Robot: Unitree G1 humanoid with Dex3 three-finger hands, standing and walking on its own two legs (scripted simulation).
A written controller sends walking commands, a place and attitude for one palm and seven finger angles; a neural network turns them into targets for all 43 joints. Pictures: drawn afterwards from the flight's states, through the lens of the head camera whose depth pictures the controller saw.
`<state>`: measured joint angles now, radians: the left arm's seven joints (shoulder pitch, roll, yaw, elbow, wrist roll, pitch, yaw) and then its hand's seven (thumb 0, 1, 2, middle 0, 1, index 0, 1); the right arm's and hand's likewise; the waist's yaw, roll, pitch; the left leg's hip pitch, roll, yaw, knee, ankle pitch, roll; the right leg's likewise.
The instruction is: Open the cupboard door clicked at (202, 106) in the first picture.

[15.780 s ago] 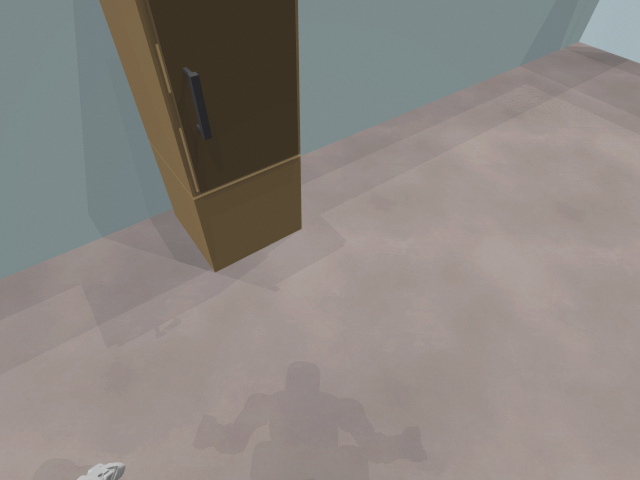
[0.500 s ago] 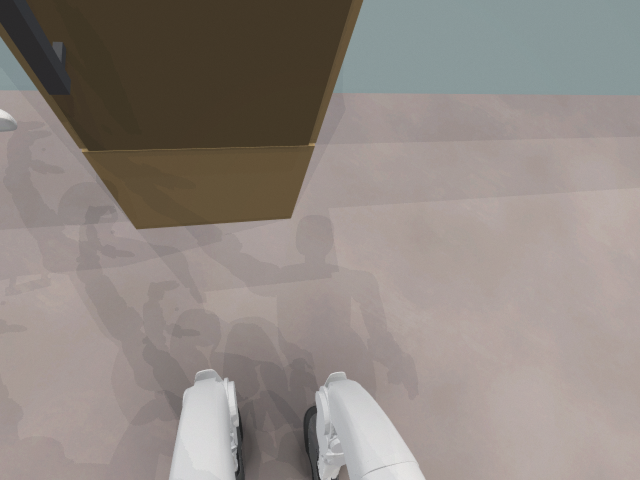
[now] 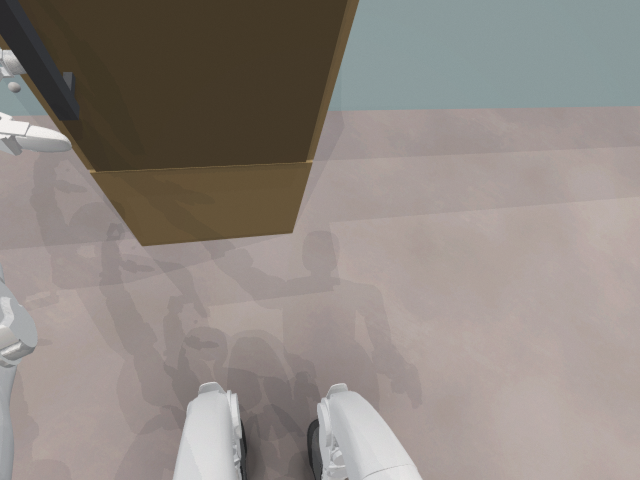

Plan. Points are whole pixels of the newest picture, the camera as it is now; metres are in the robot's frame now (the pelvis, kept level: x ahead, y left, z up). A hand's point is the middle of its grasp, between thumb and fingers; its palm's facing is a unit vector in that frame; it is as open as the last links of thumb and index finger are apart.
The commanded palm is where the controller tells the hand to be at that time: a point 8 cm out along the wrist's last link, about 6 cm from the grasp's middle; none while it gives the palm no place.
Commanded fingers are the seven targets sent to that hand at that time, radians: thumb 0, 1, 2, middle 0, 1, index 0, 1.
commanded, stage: slide the fingers in behind the handle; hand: left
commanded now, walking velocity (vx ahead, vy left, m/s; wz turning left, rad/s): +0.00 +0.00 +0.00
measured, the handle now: (35, 40) +0.59 +0.27 +0.08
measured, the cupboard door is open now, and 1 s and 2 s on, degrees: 0 0 1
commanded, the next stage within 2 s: close the thumb around the handle in 0.98 s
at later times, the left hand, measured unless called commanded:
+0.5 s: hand (46, 88) +0.53 +0.25 +0.07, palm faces +0.07 -1.00 +0.01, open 14.0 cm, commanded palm +0.52 +0.27 +0.07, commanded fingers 0.00 -0.50 0.30 -0.30 -1.20 -0.30 -1.20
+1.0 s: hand (63, 87) +0.53 +0.23 +0.07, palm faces +0.10 -1.00 -0.01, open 14.0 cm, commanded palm +0.52 +0.26 +0.07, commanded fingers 0.00 -0.50 0.30 -0.30 -1.20 -0.30 -1.20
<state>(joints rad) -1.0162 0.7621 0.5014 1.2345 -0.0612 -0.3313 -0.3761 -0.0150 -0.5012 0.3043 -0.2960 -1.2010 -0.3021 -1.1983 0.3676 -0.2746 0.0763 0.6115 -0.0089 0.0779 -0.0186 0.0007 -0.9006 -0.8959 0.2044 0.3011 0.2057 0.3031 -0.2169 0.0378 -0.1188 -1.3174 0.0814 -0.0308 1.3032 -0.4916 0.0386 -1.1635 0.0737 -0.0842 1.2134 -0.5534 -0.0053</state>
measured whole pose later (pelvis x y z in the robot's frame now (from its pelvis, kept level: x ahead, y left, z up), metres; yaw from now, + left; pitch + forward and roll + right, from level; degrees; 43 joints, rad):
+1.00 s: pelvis +0.00 -0.01 +0.00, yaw +1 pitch +28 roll -6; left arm -0.99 0.63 0.45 1.22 -0.06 -0.39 -0.26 -0.02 -0.50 0.30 -0.29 -1.20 -0.29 -1.20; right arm 0.37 -0.26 0.05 0.64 -0.02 0.09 0.00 0.00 -0.90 -0.90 0.20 0.30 0.20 0.30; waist -0.20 0.05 -0.13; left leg -1.28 0.07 -0.03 1.28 -0.49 0.03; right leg -1.14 0.07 -0.08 1.21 -0.56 -0.01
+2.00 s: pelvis +0.00 +0.00 +0.00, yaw +1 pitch +28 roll -6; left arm -0.97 0.63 0.45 1.21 -0.07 -0.39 -0.27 0.00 0.74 0.82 -0.36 -1.35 -0.37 -1.35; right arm 0.37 -0.26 0.05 0.64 -0.02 0.09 0.00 0.00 -0.90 -0.90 0.20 0.30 0.20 0.30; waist -0.20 0.05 -0.13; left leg -1.28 0.07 -0.02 1.28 -0.49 0.03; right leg -1.13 0.07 -0.07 1.21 -0.56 -0.01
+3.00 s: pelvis +0.03 -0.06 +0.04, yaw +6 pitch +17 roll +1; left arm 0.03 -0.08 -0.10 0.32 0.05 -0.46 0.50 0.00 0.68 0.76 -0.33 -1.33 -0.34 -1.33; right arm 0.23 -0.20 -0.02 0.59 -0.07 0.04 0.04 0.01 -0.90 -0.90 0.20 0.30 0.20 0.30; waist -0.02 0.02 -0.19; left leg -0.93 0.02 -0.02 1.10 -0.46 -0.04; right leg -0.83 0.02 -0.07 1.14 -0.61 -0.08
